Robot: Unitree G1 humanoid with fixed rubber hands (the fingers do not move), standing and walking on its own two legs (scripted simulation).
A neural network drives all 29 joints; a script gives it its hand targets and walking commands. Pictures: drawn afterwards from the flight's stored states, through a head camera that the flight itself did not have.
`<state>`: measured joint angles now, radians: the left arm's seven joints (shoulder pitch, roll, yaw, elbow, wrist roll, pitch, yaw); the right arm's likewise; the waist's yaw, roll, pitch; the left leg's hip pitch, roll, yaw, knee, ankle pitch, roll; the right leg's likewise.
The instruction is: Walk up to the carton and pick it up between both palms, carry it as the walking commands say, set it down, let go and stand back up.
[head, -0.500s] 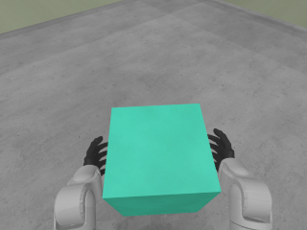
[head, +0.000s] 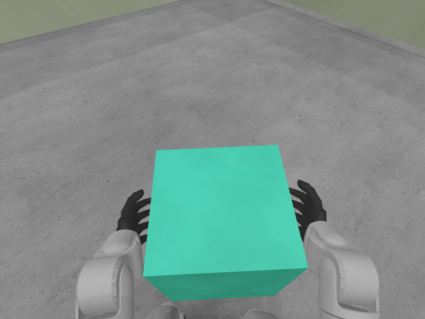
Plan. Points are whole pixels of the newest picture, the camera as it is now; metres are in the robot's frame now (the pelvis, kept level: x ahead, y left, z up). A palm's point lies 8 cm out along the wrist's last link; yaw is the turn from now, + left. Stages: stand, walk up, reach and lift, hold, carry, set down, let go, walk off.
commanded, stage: carry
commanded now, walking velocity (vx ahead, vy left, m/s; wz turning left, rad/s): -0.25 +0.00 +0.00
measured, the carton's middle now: (220, 229) +0.27 -0.01 +0.02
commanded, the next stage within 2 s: none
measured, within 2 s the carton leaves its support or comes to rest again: neither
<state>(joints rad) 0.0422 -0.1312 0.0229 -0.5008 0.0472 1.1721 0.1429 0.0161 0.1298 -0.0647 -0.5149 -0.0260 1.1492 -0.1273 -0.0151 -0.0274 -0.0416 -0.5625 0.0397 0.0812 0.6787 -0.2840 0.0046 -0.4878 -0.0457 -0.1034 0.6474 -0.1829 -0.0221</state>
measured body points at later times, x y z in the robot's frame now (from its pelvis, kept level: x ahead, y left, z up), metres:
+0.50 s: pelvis -0.09 +0.04 +0.02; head -0.10 +0.05 +0.47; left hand +0.15 +0.20 +0.08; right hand +0.16 -0.11 +0.09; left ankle +0.06 +0.13 -0.70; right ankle -0.17 -0.07 -0.72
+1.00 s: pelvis -0.21 +0.05 +0.01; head -0.19 +0.06 +0.46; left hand +0.03 +0.22 +0.09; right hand +0.05 -0.08 +0.09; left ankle -0.13 +0.19 -0.72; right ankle -0.23 -0.06 -0.71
